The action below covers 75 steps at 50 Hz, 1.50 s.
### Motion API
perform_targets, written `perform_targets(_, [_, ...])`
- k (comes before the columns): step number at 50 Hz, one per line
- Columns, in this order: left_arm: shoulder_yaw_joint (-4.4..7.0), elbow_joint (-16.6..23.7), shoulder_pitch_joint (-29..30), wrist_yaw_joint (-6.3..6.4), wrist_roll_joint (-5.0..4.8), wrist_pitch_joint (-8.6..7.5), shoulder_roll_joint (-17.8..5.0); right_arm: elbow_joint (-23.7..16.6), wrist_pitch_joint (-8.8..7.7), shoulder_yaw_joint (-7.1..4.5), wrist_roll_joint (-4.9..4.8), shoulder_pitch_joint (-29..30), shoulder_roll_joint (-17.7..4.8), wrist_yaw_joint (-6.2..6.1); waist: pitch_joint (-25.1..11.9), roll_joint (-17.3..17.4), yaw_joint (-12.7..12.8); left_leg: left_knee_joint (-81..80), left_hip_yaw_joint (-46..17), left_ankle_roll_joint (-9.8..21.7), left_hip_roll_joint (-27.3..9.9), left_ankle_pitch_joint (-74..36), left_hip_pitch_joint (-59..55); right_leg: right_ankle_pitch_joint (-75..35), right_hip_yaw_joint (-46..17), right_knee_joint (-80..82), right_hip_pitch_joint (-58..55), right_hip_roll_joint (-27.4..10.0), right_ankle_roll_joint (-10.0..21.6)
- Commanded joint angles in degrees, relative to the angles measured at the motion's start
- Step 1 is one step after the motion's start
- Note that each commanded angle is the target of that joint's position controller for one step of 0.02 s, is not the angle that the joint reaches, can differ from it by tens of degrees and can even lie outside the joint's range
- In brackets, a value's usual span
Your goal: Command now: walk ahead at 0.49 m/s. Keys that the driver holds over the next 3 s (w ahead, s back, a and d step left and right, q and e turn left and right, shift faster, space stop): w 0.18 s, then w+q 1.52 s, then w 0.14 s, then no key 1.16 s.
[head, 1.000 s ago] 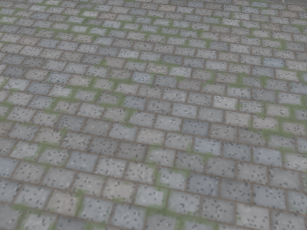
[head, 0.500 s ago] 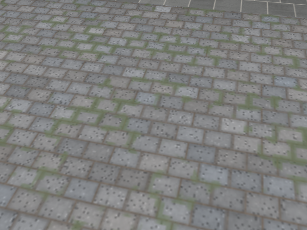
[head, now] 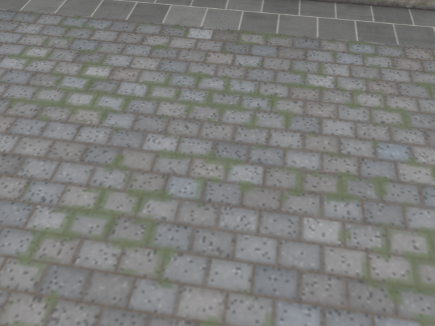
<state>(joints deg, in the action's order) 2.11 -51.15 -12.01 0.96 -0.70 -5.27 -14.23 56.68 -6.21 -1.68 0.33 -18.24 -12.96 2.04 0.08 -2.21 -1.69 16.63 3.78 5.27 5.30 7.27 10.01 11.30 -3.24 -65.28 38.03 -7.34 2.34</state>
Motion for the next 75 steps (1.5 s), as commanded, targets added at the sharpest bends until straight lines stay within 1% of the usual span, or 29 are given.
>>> perform_targets(1, [0.78, 2.41, -2.00, 0.39, 0.73, 0.18, -2.63, -3.11, -1.05, -1.17, -0.06, 2.32, -7.51, -1.12, 3.20, 4.38, 2.70, -11.82, -11.78, 9.78, -15.91, -3.98, 6.27, -9.22, -0.06, 7.98, 1.12, -2.38, -1.55])
perform_targets(10, [0.19, 7.87, 14.75, -2.09, -0.53, -1.08, -2.53, -0.25, 0.94, -1.75, -1.60, -6.85, -9.49, -2.16, 4.91, 4.94, -2.92, -6.63, -10.85, 6.52, -18.58, -3.24, -7.69, -12.40, 2.25, 33.53, -0.93, 1.92, -1.06])
perform_targets(12, [0.73, 8.13, 12.86, -2.57, -0.54, -1.77, -4.01, -0.27, 1.61, -2.07, -1.69, -6.37, -10.18, -2.35, 4.14, 5.72, -0.91, -3.23, -12.96, 5.70, -19.72, -5.32, -9.21, -7.74, 2.27, 36.51, -5.43, 3.13, 0.09])
perform_targets(14, [2.81, 4.84, 0.70, -2.23, -0.41, -2.38, -7.73, -1.18, 2.13, -1.78, -1.27, -4.11, -9.72, -2.35, -2.49, 5.66, 5.59, 9.84, -11.03, 3.60, -15.91, -18.14, -6.58, -5.52, 4.08, 38.95, -22.55, 5.74, 2.12])
perform_targets(15, [4.31, 2.56, -11.09, -1.66, 0.37, -2.57, -12.59, -3.01, 1.93, -0.63, -0.35, -3.04, -6.98, -2.19, -11.82, 1.25, 10.12, 27.36, -7.52, 1.30, -11.69, -11.64, 3.46, -6.16, -4.60, 37.43, -40.28, -3.07, 5.84])
perform_targets(16, [5.59, 0.96, -16.68, -1.72, 0.99, -1.92, -17.66, -3.45, 0.75, 1.44, -0.95, -10.19, 0.92, -1.92, -19.95, -14.67, 7.75, 48.34, -3.05, -2.73, -2.00, 16.03, 26.75, 2.12, -28.86, 42.40, -61.27, -17.04, 13.70])
perform_targets(17, [4.03, 1.34, -16.66, -1.71, 1.26, -2.00, -11.55, -2.56, -0.29, 0.21, -2.41, -9.12, -4.54, -1.92, -20.77, -11.69, 8.87, 57.83, -12.13, -2.25, -3.49, 24.02, 32.25, 6.26, -36.57, 47.06, -59.78, -17.55, 13.46])
perform_targets(18, [2.97, 2.39, -11.46, -1.59, 1.07, -2.21, -8.32, -4.15, -0.61, -1.12, -3.50, -4.32, -8.77, -2.01, -12.99, -7.90, 7.91, 59.96, -12.59, -1.40, -6.30, 19.42, 35.33, 3.56, -27.48, 47.53, -52.76, -16.11, 10.62])
perform_targets(20, [1.83, 3.44, -2.89, -1.91, 0.81, -2.26, -4.91, -5.14, 0.16, -1.69, -2.45, 0.22, -7.80, -2.72, -5.18, -1.96, 4.57, 55.24, -10.81, -1.80, -10.78, 10.74, 31.39, -4.46, -13.98, 51.44, -38.64, -11.50, 8.16])
perform_targets(25, [2.25, 1.05, -2.26, -1.40, 1.54, -2.73, -4.90, -6.50, 3.45, -2.30, -2.29, -0.17, -3.58, -2.28, 0.16, -1.96, 0.90, 49.85, -10.38, -2.33, -12.77, 3.13, 28.84, -15.47, 0.76, 56.59, -30.43, -8.10, 7.60])
perform_targets(32, [3.14, -0.33, -4.94, 0.39, 1.41, -1.58, -7.62, -11.78, 3.47, -2.23, -1.43, 11.85, -2.72, -0.68, 4.02, -0.43, 3.63, 30.65, -6.77, -2.96, -12.13, -10.43, 32.27, -15.79, 10.55, 58.39, -33.82, -7.98, 6.61])
perform_targets(37, [3.81, -1.70, -8.68, 0.63, 0.32, 0.04, -9.06, -16.22, 3.42, -1.88, -1.69, 19.68, -2.36, 1.12, 6.33, -0.26, 5.78, 23.25, -2.19, -0.97, -11.23, -5.90, 33.86, -19.97, 14.17, 54.73, -42.48, -10.34, 5.67])
perform_targets(40, [4.47, -0.92, -6.57, 0.82, -0.30, 0.97, -11.39, -17.60, 3.69, -2.97, -1.80, 17.58, -4.48, 1.72, 2.96, -2.87, 2.60, 21.91, 2.72, 1.86, -6.76, 2.20, 24.68, -42.94, 16.75, 45.98, -44.13, -10.50, 4.05])
perform_targets(42, [4.71, -0.10, -4.05, 1.01, -0.77, 1.80, -12.72, -14.97, 3.82, -5.50, -2.10, 4.81, -8.79, 1.38, -4.36, -3.24, -5.08, 17.72, 4.93, 5.09, -1.60, 2.11, 6.66, -53.36, 18.55, 27.76, -40.52, -8.33, 2.03])
perform_targets(43, [4.37, 0.89, -4.02, 1.10, -0.26, 1.56, -12.05, -12.34, 4.15, -7.79, -1.98, -4.84, -13.54, 0.19, -9.30, 0.78, -9.24, 14.92, -2.29, 7.76, -3.78, 0.49, -10.88, -39.49, 18.45, 11.10, -27.93, -5.75, -0.74])
perform_targets(44, [1.81, 3.82, -8.04, 0.27, 1.97, 0.13, -2.68, -12.10, 4.06, -8.64, -2.13, -4.48, -19.89, -0.66, -11.79, 16.79, -2.40, 11.11, -32.21, 16.10, -18.67, 4.43, -27.82, 16.72, 15.02, -9.57, -2.21, 5.08, -3.96])
perform_targets(45, [1.62, 5.72, -5.22, -0.59, -0.37, -2.83, -5.01, -14.07, 3.07, -7.55, -1.07, -6.52, -17.77, -0.33, -21.73, 12.90, -4.16, 0.73, -53.48, 21.55, -25.26, 12.02, -33.24, 23.64, -0.28, -18.31, 5.38, 9.04, -3.36])
perform_targets(46, [2.37, 7.56, 1.36, -1.02, -2.47, -4.12, -7.67, -13.49, 2.33, -6.48, -0.63, -5.26, -13.67, -0.11, -14.56, 8.83, -5.42, -0.87, -45.91, 17.85, -23.62, 8.22, -30.03, 18.12, -2.17, -17.87, 11.32, 6.11, -1.79])
perform_targets(49, [3.20, 6.53, 0.33, -0.20, 0.33, -3.65, -8.54, -16.31, 1.67, -4.46, -1.04, 6.30, -7.44, -0.21, -5.06, 2.31, 1.99, -1.55, -27.26, 12.34, -16.74, -6.56, -6.52, 7.30, -2.17, -4.50, 0.98, -0.18, -1.23])
perform_targets(54, [2.89, 9.67, 5.20, 0.10, 1.83, -1.04, -5.77, -16.00, 1.32, -5.03, -1.30, 3.04, -10.51, -1.95, -1.63, 3.16, 2.32, -4.40, -20.32, 11.83, -13.10, -15.35, 2.60, -1.80, 0.17, 10.17, -1.16, 1.11, -4.99])
perform_targets(62, [2.10, 14.94, 18.72, -1.70, 0.43, -2.16, -5.18, -14.47, 2.58, -4.92, -1.98, -3.97, -10.48, -2.97, 0.26, 7.69, -3.08, 0.35, -22.93, 7.20, -11.61, -5.44, -0.44, -15.87, -0.15, 35.03, -5.74, 6.95, -4.11])
perform_targets(65, [2.71, 15.56, 17.88, -2.38, 0.27, -3.14, -6.98, -14.66, 3.25, -5.04, -1.94, -3.89, -10.67, -3.50, -0.20, 8.95, -1.91, 5.10, -27.88, 6.47, -13.32, -6.02, -4.95, -9.72, -0.96, 38.45, -8.41, 7.80, -2.59])
perform_targets(67, [3.74, 13.88, 10.25, -2.05, 0.42, -3.71, -8.70, -15.68, 3.57, -4.83, -1.87, -1.56, -10.01, -3.55, -3.00, 10.35, 2.36, 11.11, -28.18, 4.74, -11.19, -12.67, -4.30, -8.44, 0.58, 41.79, -19.14, 8.46, -0.27])
perform_targets(68, [4.59, 12.76, 2.51, -1.68, 1.33, -3.93, -10.94, -16.90, 3.35, -3.94, -1.39, 0.08, -7.68, -3.19, -9.38, 8.46, 6.21, 21.99, -25.26, 2.80, -8.28, -12.93, 0.60, -9.37, -3.35, 40.14, -32.81, 3.14, 2.86])
perform_targets(69, [5.82, 11.85, -6.80, -1.13, 2.43, -3.62, -15.47, -18.25, 3.00, -2.93, -1.49, -4.21, -4.36, -3.14, -19.03, -2.32, 7.11, 41.52, -17.93, -1.45, -1.42, 1.23, 17.15, -5.86, -20.43, 39.73, -54.94, -9.70, 9.89])
perform_targets(70, [5.64, 10.22, -9.15, -1.64, 1.32, -2.88, -14.30, -18.80, 2.64, -2.39, -2.50, -9.02, -5.21, -3.16, -22.63, -17.41, 5.28, 54.06, -15.27, -2.94, -0.10, 26.97, 31.16, 6.03, -40.95, 45.26, -62.42, -18.13, 15.00])
perform_targets(71, [4.33, 11.46, -6.24, -1.52, 0.49, -2.35, -9.13, -17.72, 2.83, -3.62, -2.99, -6.46, -10.66, -3.08, -14.41, -9.41, 5.99, 59.72, -16.18, -3.42, -4.24, 23.53, 36.17, 14.13, -37.24, 47.08, -55.78, -16.75, 12.83])
perform_targets(72, [3.62, 12.04, -3.60, -1.25, 0.61, -1.63, -6.95, -18.60, 3.25, -3.96, -2.41, -1.16, -11.86, -3.01, -7.78, -3.80, 6.33, 60.54, -13.59, -3.78, -6.39, 18.49, 36.25, 12.28, -28.21, 48.00, -47.67, -14.17, 10.31])
perform_targets(75, [2.70, 11.14, 1.35, -1.35, 1.47, -1.33, -5.25, -19.80, 4.00, -4.10, -1.81, 1.43, -8.76, -2.36, 0.12, -2.89, 2.32, 53.81, -11.54, -3.72, -10.96, 11.67, 29.97, 0.16, -13.09, 53.24, -31.08, -7.79, 7.87])
